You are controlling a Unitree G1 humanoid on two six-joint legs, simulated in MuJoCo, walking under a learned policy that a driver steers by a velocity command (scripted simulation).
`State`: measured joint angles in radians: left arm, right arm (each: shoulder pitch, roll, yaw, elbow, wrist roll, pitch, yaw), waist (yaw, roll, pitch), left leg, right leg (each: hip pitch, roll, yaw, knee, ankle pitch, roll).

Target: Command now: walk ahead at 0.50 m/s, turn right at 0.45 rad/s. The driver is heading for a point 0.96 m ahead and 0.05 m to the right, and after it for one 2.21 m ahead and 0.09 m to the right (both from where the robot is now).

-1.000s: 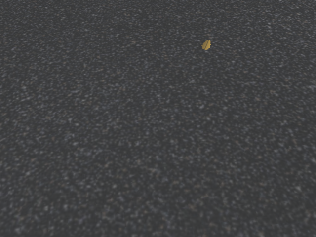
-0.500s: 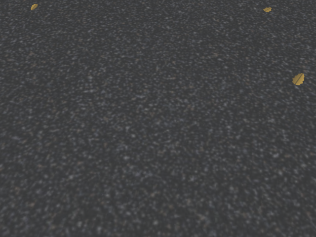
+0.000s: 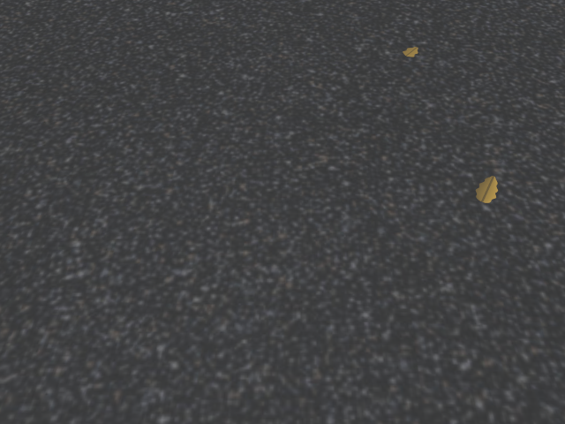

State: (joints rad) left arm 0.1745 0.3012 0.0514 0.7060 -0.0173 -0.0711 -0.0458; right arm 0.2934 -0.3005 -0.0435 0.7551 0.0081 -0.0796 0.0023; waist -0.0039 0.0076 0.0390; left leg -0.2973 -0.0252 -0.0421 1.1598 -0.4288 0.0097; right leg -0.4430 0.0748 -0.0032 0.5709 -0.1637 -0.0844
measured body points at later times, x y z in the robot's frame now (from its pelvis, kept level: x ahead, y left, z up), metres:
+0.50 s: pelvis +0.29 +0.03 +0.01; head +0.31 +0.03 +0.46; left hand +0.43 +0.28 -0.11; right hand +0.38 -0.27 -0.07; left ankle +0.37 +0.12 -0.72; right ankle +0.16 -0.07 -0.64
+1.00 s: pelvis +0.53 -0.09 +0.01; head +0.55 -0.11 +0.46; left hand +0.73 +0.14 -0.07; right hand +0.53 -0.38 -0.11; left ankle +0.49 +0.07 -0.64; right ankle +0.54 -0.20 -0.72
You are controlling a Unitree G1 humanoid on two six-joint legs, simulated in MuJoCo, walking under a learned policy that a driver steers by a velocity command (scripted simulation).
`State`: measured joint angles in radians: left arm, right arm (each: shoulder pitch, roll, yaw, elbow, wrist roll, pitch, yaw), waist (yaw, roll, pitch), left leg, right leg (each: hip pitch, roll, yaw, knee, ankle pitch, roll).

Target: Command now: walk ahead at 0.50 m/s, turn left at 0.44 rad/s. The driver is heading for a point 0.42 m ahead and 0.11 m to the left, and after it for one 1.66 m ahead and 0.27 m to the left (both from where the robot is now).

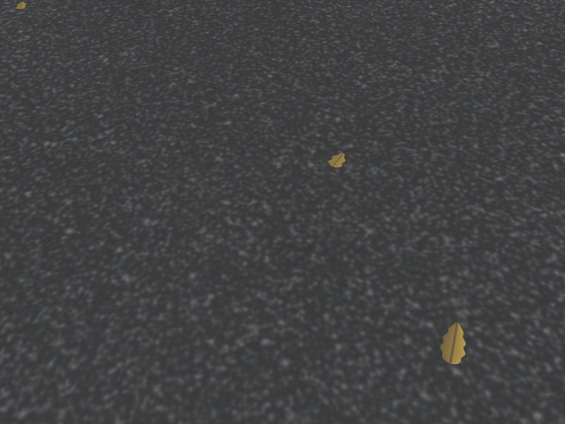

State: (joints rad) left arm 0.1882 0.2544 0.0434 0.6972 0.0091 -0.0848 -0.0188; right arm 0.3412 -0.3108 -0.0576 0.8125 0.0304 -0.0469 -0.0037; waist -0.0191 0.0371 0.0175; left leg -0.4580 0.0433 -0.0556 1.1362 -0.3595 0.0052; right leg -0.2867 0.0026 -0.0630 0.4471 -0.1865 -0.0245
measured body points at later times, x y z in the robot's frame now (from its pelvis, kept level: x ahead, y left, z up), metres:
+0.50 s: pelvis +0.25 +0.09 -0.01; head +0.29 +0.12 +0.44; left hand +0.29 +0.39 -0.12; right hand +0.46 -0.14 -0.10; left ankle +0.28 +0.17 -0.74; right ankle +0.22 -0.09 -0.65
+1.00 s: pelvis +0.55 +0.12 -0.02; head +0.59 +0.13 +0.43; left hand +0.66 +0.42 -0.11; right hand +0.68 -0.14 -0.13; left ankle +0.35 +0.20 -0.65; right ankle +0.65 +0.07 -0.74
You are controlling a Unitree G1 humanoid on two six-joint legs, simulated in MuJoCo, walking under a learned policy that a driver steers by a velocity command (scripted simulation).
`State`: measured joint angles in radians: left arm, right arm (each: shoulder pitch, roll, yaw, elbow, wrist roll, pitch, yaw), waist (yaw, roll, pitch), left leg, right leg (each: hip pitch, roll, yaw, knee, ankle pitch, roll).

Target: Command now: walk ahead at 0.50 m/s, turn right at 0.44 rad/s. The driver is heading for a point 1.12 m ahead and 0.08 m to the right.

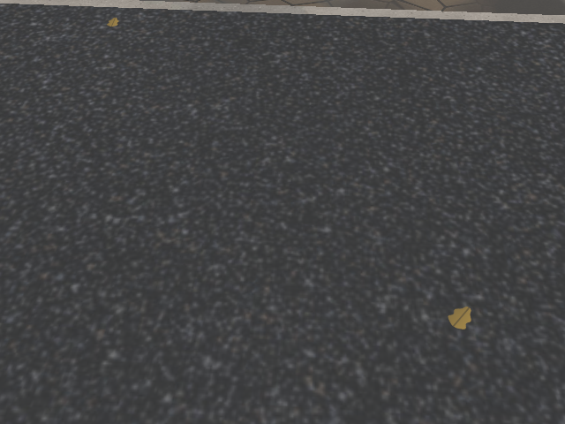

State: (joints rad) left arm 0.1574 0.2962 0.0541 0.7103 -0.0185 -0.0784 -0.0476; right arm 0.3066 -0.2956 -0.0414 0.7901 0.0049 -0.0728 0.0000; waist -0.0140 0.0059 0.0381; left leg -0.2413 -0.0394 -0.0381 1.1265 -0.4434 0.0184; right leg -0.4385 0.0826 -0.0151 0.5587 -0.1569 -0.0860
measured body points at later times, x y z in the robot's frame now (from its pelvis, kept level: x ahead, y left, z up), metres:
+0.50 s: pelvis +0.29 +0.03 +0.01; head +0.31 +0.04 +0.46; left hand +0.43 +0.29 -0.11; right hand +0.38 -0.27 -0.07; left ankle +0.37 +0.12 -0.72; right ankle +0.15 -0.07 -0.64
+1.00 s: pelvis +0.52 -0.09 +0.01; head +0.54 -0.11 +0.46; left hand +0.74 +0.12 -0.07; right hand +0.50 -0.38 -0.12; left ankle +0.49 +0.07 -0.64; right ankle +0.54 -0.20 -0.72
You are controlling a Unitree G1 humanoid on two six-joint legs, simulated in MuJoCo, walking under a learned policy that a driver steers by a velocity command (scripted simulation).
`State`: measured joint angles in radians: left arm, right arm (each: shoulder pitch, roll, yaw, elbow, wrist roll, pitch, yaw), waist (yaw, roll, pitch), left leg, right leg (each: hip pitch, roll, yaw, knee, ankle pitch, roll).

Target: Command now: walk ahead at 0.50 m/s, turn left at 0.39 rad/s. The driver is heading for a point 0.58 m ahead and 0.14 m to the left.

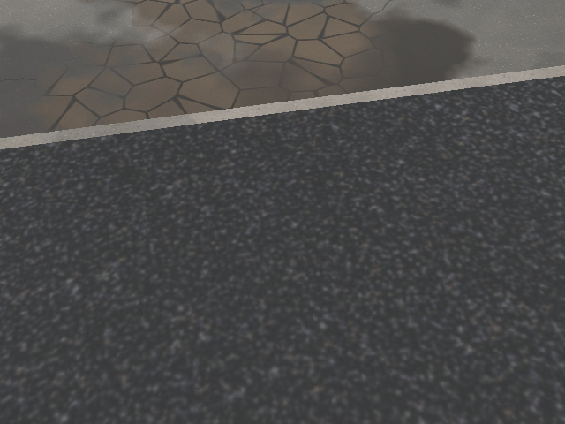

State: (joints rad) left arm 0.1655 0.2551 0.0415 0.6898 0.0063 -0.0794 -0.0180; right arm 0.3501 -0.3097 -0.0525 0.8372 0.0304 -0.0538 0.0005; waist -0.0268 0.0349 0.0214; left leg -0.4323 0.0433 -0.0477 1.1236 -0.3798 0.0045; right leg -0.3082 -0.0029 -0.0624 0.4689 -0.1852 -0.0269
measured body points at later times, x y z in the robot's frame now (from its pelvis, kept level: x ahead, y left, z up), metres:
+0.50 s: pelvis +0.26 +0.08 -0.01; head +0.29 +0.11 +0.44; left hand +0.28 +0.38 -0.13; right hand +0.47 -0.14 -0.10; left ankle +0.30 +0.16 -0.74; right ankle +0.20 -0.10 -0.64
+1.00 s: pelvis +0.51 +0.12 -0.01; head +0.54 +0.12 +0.44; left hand +0.57 +0.41 -0.11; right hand +0.69 -0.11 -0.14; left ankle +0.38 +0.21 -0.67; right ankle +0.64 +0.07 -0.74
